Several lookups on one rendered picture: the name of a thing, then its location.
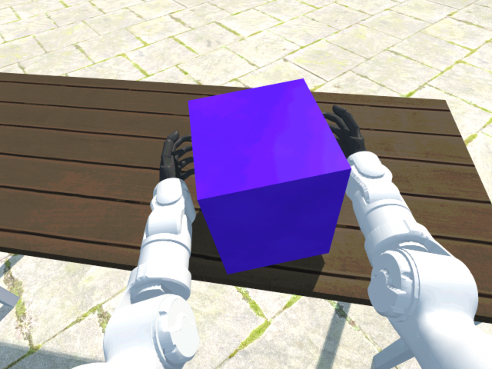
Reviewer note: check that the left robot upper arm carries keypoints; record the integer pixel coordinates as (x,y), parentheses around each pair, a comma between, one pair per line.
(158,333)

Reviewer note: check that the carton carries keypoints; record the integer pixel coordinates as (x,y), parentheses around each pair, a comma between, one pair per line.
(270,176)

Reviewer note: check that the right robot forearm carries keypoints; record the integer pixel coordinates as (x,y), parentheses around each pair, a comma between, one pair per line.
(382,214)

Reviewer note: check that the robot right hand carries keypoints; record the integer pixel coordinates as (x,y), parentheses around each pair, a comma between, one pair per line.
(347,131)

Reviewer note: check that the left robot forearm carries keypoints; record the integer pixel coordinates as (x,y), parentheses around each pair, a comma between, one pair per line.
(165,248)

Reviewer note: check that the robot left hand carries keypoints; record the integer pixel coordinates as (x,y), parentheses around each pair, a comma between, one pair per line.
(169,166)

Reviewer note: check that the table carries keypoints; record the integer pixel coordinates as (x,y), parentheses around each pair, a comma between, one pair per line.
(80,159)

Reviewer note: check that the right robot upper arm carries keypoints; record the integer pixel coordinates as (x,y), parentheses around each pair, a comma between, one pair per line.
(431,300)

